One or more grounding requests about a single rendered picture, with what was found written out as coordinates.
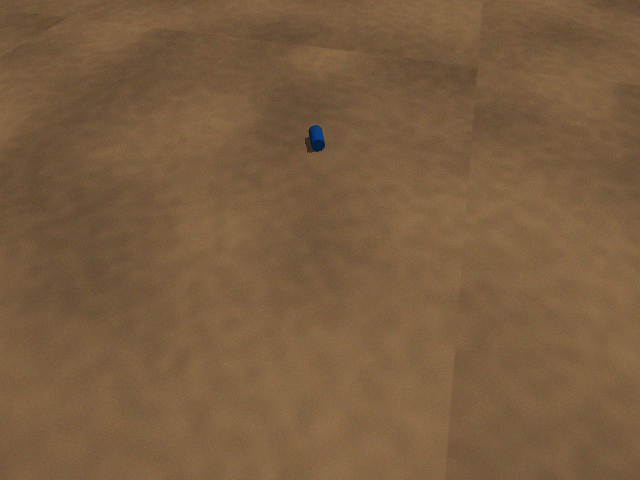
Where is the can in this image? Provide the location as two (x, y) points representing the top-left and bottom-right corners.
(309, 125), (325, 151)

